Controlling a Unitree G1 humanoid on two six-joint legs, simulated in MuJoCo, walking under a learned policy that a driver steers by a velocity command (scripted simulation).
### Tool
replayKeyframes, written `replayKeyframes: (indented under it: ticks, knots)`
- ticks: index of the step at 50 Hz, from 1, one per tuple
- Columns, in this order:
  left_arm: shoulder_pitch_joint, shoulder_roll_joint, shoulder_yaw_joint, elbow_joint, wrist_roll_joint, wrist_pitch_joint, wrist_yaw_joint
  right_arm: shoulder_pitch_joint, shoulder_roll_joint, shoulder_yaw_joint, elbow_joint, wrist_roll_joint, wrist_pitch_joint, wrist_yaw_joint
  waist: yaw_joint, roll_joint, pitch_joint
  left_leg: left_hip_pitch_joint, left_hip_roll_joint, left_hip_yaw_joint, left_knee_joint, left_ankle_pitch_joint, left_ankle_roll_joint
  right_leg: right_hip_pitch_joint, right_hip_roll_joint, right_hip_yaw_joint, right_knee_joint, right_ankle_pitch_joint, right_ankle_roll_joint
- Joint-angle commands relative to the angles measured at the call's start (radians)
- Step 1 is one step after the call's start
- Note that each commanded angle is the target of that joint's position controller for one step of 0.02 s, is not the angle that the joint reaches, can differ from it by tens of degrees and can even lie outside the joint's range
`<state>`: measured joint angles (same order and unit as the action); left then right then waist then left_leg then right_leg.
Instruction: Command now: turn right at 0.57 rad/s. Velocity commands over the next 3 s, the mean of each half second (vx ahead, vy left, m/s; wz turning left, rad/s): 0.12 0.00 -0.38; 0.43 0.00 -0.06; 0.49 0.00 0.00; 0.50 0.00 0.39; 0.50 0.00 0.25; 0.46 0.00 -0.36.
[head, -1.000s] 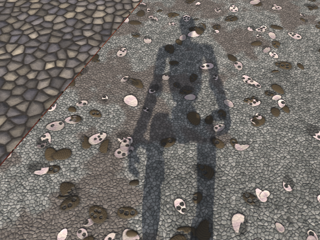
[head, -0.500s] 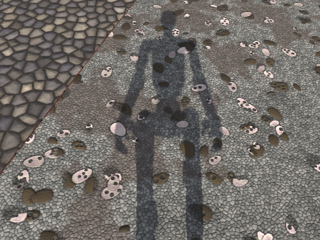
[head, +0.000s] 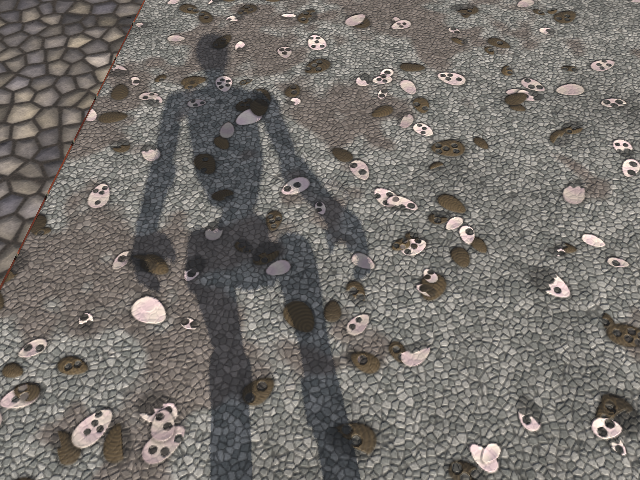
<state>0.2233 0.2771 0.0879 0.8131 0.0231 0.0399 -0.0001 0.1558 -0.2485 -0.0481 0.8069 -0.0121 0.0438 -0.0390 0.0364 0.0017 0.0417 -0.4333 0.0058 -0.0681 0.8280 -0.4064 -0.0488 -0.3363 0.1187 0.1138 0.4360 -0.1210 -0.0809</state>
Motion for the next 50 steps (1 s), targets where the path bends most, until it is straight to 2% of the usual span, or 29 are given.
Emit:
replayKeyframes:
  ticks: [1, 4, 5, 6, 7, 8, 9, 10, 12, 14, 16, 19, 23, 25, 27, 28, 29, 30, 31, 32, 33, 34, 36, 40, 43, 46, 48, 49, 50]
  knots:
    - [0.008, 0.157, 0.039, -0.061, 0.004, -0.001, -0.005, 0.022, -0.080, -0.014, -0.075, 0.009, -0.023, -0.006, -0.002, -0.140, -0.107, 0.029, -0.039, 0.021, -0.085, -0.022, 0.018, 0.118, -0.259, 0.343, -0.136, -0.004, -0.149]
    - [-0.047, 0.153, 0.040, -0.076, -0.008, 0.007, -0.010, 0.127, -0.078, -0.011, -0.063, 0.016, -0.040, -0.013, -0.056, -0.138, -0.110, 0.205, -0.070, 0.033, -0.341, 0.048, 0.055, 0.060, -0.221, 0.371, -0.097, 0.018, -0.088]
    - [-0.063, 0.137, 0.035, -0.084, -0.019, 0.007, -0.007, 0.171, -0.098, -0.016, -0.055, 0.010, -0.047, -0.020, -0.080, -0.105, -0.100, 0.304, -0.035, 0.007, -0.501, 0.107, 0.070, -0.012, -0.174, 0.346, -0.060, -0.080, -0.034]
    - [-0.022, 0.069, 0.019, -0.095, -0.025, 0.004, -0.003, 0.159, -0.188, -0.033, -0.068, -0.008, -0.049, -0.029, -0.043, 0.084, -0.092, 0.371, 0.185, -0.207, -0.636, 0.001, 0.118, -0.123, -0.068, 0.222, 0.115, -0.300, 0.032]
    - [-0.008, 0.064, 0.021, -0.101, -0.020, -0.001, 0.006, 0.048, -0.269, -0.046, -0.118, -0.015, -0.044, -0.025, -0.024, 0.242, -0.041, 0.308, 0.388, -0.453, -0.692, 0.047, 0.217, -0.280, 0.094, -0.004, 0.341, -0.434, 0.067]
    - [-0.025, 0.139, 0.035, -0.096, 0.016, -0.004, 0.004, 0.054, -0.226, -0.039, -0.114, -0.029, -0.042, -0.017, -0.022, 0.155, -0.031, 0.197, 0.401, -0.405, -0.642, 0.211, 0.280, -0.213, -0.001, 0.016, 0.518, -0.429, 0.074]
    - [-0.002, 0.142, 0.042, -0.077, 0.012, -0.002, -0.003, 0.009, -0.155, -0.019, -0.121, -0.020, -0.046, -0.010, 0.013, 0.093, -0.024, 0.170, 0.324, -0.298, -0.610, 0.308, 0.266, -0.170, -0.007, 0.029, 0.596, -0.370, 0.072]
    - [0.033, 0.130, 0.039, -0.057, 0.009, 0.005, -0.009, -0.029, -0.128, -0.012, -0.128, -0.014, -0.048, -0.004, 0.035, 0.087, -0.015, 0.173, 0.252, -0.189, -0.584, 0.384, 0.235, -0.162, -0.004, 0.019, 0.658, -0.315, 0.079]
    - [0.064, 0.117, 0.031, -0.041, 0.009, 0.014, -0.025, 0.000, -0.124, -0.010, -0.134, -0.015, -0.053, -0.002, 0.013, 0.151, -0.062, 0.270, 0.194, -0.107, -0.567, 0.400, 0.221, -0.196, -0.005, -0.002, 0.717, -0.268, 0.096]
    - [0.001, 0.106, 0.020, -0.058, 0.011, 0.013, -0.037, 0.089, -0.128, -0.015, -0.106, -0.016, -0.057, 0.009, -0.044, 0.158, -0.048, 0.362, 0.192, -0.137, -0.614, 0.133, 0.230, -0.268, -0.020, -0.005, 0.654, -0.239, 0.104]
    - [-0.059, 0.094, 0.011, -0.071, 0.014, 0.008, -0.044, 0.161, -0.142, -0.023, -0.073, -0.014, -0.066, 0.013, -0.083, 0.155, -0.008, 0.438, 0.214, -0.182, -0.653, 0.006, 0.240, -0.320, -0.026, 0.009, 0.558, -0.229, 0.111]
    - [-0.094, 0.078, -0.003, -0.068, 0.016, -0.011, -0.046, 0.207, -0.161, -0.034, -0.035, -0.013, -0.085, 0.020, -0.099, 0.139, 0.008, 0.480, 0.230, -0.171, -0.666, 0.033, 0.245, -0.290, -0.053, -0.018, 0.408, -0.225, 0.107]
    - [-0.154, 0.053, -0.027, -0.079, 0.012, -0.036, -0.049, 0.224, -0.175, -0.044, -0.003, -0.017, -0.094, 0.039, -0.110, 0.162, 0.020, 0.373, 0.225, -0.126, -0.663, 0.043, 0.257, -0.111, -0.091, -0.138, 0.201, -0.293, 0.076]
    - [-0.133, 0.049, -0.033, -0.074, 0.004, -0.049, -0.045, 0.225, -0.182, -0.050, 0.012, -0.013, -0.089, 0.050, -0.085, 0.156, 0.030, 0.289, 0.225, -0.112, -0.641, 0.080, 0.258, 0.021, -0.078, -0.175, 0.081, -0.251, 0.044]
    - [0.015, 0.046, -0.033, -0.016, 0.010, -0.070, -0.030, 0.191, -0.166, -0.048, 0.016, 0.004, -0.084, 0.051, 0.002, 0.092, 0.003, 0.134, 0.189, -0.057, -0.524, 0.143, 0.225, 0.299, -0.058, -0.186, -0.079, -0.114, 0.012]
    - [0.137, 0.088, -0.022, 0.025, 0.016, -0.083, -0.018, 0.167, -0.118, -0.032, 0.002, 0.002, -0.089, 0.050, 0.055, 0.012, -0.060, 0.013, 0.142, 0.004, -0.391, 0.119, 0.190, 0.492, -0.137, -0.079, -0.098, -0.160, -0.004]
    - [0.263, 0.195, 0.000, 0.035, 0.031, -0.092, -0.003, 0.115, -0.019, -0.002, -0.055, 0.002, -0.096, 0.057, 0.110, -0.225, -0.131, -0.182, 0.021, 0.136, -0.061, -0.057, 0.134, 0.642, -0.417, 0.309, -0.235, -0.451, -0.070]
    - [0.274, 0.266, 0.021, 0.053, 0.008, -0.090, 0.001, 0.080, -0.095, -0.021, -0.074, -0.014, -0.094, 0.051, 0.101, -0.241, -0.026, -0.339, -0.032, 0.120, 0.109, -0.167, 0.136, 0.524, -0.527, 0.530, -0.305, -0.500, -0.173]
    - [0.194, 0.191, 0.001, 0.036, 0.005, -0.089, -0.002, 0.081, -0.144, -0.036, -0.058, -0.019, -0.090, 0.055, 0.053, -0.109, 0.054, -0.356, 0.039, 0.048, 0.195, -0.095, 0.146, 0.462, -0.478, 0.432, -0.284, -0.496, -0.177]
    - [0.127, 0.132, -0.017, 0.020, 0.001, -0.095, -0.007, 0.103, -0.128, -0.033, -0.039, -0.012, -0.093, 0.069, 0.015, -0.096, 0.072, -0.336, 0.059, 0.036, 0.197, -0.007, 0.144, 0.408, -0.416, 0.343, -0.294, -0.431, -0.148]
    - [0.091, 0.103, -0.026, 0.012, 0.001, -0.100, -0.009, 0.122, -0.121, -0.032, -0.025, -0.007, -0.095, 0.077, -0.011, -0.101, 0.071, -0.305, 0.077, 0.043, 0.181, 0.059, 0.132, 0.384, -0.367, 0.255, -0.316, -0.325, -0.120]
    - [0.088, 0.089, -0.031, 0.015, -0.002, -0.108, -0.005, 0.123, -0.120, -0.032, -0.017, -0.019, -0.091, 0.083, -0.021, -0.108, 0.063, -0.284, 0.085, 0.057, 0.177, 0.103, 0.116, 0.373, -0.339, 0.196, -0.327, -0.217, -0.109]
    - [0.116, 0.090, -0.032, 0.035, -0.008, -0.121, -0.006, 0.114, -0.101, -0.027, -0.014, -0.031, -0.083, 0.089, -0.030, -0.103, 0.036, -0.274, 0.082, 0.084, 0.195, 0.161, 0.088, 0.374, -0.310, 0.112, -0.318, 0.021, -0.113]
    - [0.180, 0.084, -0.037, 0.081, -0.016, -0.129, -0.006, -0.025, -0.075, -0.014, -0.067, -0.029, -0.078, 0.093, -0.015, -0.085, 0.061, -0.314, 0.087, 0.116, 0.095, 0.247, 0.045, 0.351, -0.294, 0.023, -0.318, 0.249, -0.128]
    - [0.199, 0.095, -0.037, 0.103, -0.012, -0.131, -0.004, -0.126, -0.054, 0.002, -0.104, -0.020, -0.077, 0.096, 0.000, -0.097, 0.080, -0.232, 0.069, 0.137, -0.078, 0.330, 0.054, 0.312, -0.284, -0.021, -0.321, 0.313, -0.113]
    - [0.219, 0.119, -0.034, 0.128, -0.011, -0.132, 0.002, -0.164, -0.065, 0.004, -0.123, -0.017, -0.077, 0.090, -0.002, -0.088, 0.087, -0.149, 0.041, 0.150, -0.194, 0.342, 0.096, 0.351, -0.320, -0.027, -0.311, 0.395, -0.101]
    - [0.200, 0.134, -0.032, 0.137, -0.008, -0.132, 0.007, -0.117, -0.081, -0.003, -0.113, -0.018, -0.080, 0.078, -0.036, -0.085, 0.058, -0.054, 0.006, 0.160, -0.235, 0.296, 0.134, 0.395, -0.333, -0.046, -0.227, 0.607, -0.080]
    - [0.191, 0.146, -0.029, 0.141, -0.003, -0.130, 0.009, -0.043, -0.098, -0.011, -0.090, -0.018, -0.083, 0.068, -0.070, -0.090, 0.010, 0.037, -0.025, 0.168, -0.249, 0.257, 0.152, 0.415, -0.329, -0.059, -0.126, 0.753, -0.065]
    - [0.180, 0.153, -0.027, 0.144, -0.001, -0.123, 0.010, 0.095, -0.116, -0.022, -0.043, -0.021, -0.089, 0.058, -0.133, -0.072, -0.068, 0.195, -0.058, 0.182, -0.302, 0.255, 0.173, 0.404, -0.304, -0.085, 0.053, 0.821, -0.049]
